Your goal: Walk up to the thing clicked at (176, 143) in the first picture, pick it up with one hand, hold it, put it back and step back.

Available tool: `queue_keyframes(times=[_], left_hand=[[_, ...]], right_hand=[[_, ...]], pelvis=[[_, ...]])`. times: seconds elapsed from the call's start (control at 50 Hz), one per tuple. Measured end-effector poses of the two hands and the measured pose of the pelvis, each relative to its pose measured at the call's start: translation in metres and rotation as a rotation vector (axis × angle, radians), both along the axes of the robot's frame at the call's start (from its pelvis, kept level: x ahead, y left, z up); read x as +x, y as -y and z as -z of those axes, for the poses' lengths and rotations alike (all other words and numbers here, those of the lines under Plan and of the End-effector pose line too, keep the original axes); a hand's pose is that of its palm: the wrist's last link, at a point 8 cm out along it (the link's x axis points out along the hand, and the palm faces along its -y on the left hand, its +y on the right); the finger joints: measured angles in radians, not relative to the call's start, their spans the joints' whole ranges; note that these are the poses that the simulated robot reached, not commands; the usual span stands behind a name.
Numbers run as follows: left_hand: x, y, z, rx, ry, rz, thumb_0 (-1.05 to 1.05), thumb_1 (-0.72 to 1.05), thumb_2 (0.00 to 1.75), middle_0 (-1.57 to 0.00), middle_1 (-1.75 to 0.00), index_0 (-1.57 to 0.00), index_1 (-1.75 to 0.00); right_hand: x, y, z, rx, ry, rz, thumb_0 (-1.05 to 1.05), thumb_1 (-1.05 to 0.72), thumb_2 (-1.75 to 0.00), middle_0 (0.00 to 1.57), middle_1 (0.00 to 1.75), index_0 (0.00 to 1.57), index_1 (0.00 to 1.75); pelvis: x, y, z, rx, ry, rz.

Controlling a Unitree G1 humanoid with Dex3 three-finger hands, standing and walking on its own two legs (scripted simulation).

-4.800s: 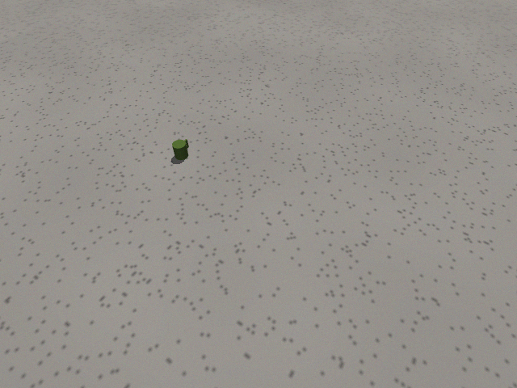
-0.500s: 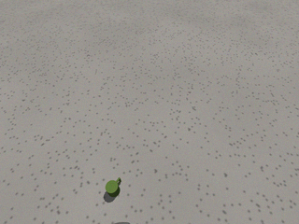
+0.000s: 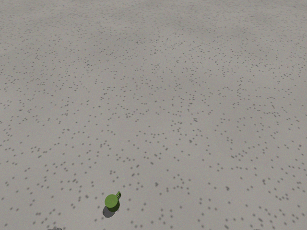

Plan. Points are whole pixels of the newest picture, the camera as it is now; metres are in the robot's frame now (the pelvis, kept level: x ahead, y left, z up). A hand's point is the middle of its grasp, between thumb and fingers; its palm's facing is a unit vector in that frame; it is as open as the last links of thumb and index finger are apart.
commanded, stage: walk up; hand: left
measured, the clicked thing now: (114, 200) +0.41 +0.25 -0.73
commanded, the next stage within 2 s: stand in 0.58 s
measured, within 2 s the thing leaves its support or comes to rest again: neither
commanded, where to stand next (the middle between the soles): +0.02 +0.01 m, yaw +0 degrees
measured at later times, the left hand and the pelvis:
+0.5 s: hand out of the picture +0.09 +0.26 -0.15, palm faces +0.00 -0.94 -0.34, open 7.4 cm; pelvis +0.01 +0.00 +0.00, yaw +0 degrees
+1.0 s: hand out of the picture +0.08 +0.25 -0.15, palm faces -0.02 -0.94 -0.34, open 7.3 cm; pelvis +0.00 +0.00 +0.00, yaw +0 degrees
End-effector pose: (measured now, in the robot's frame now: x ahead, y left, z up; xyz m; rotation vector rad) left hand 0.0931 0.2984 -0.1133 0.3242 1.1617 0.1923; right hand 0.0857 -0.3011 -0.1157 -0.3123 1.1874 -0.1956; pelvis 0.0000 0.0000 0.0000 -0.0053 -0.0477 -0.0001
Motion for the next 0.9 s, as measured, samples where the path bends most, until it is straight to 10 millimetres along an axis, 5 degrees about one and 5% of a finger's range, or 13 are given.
queue_keyframes(times=[0.3, 0.9], left_hand=[[-0.02, -0.003, 0.004, 0.0, -0.074, -0.04, 0.0, 0.91, 0.9, -0.2, -0.3, -0.21, -0.3], [-0.011, 0.002, 0.002, -0.009, -0.046, -0.02, 0.0, 0.91, 0.9, -0.2, -0.3, -0.21, -0.3]], right_hand=[[-0.009, -0.003, 0.003, 0.003, -0.051, 0.014, 0.01, -0.91, -0.9, 0.2, 0.3, 0.21, 0.3], [0.004, -0.008, -0.001, 0.007, -0.005, 0.008, 0.01, -0.91, -0.9, 0.2, 0.3, 0.21, 0.3]], pelvis=[[0.007, -0.001, -0.002, 0.0, -0.002, -0.002], [0.004, -0.001, -0.004, 0.003, -0.001, 0.001]])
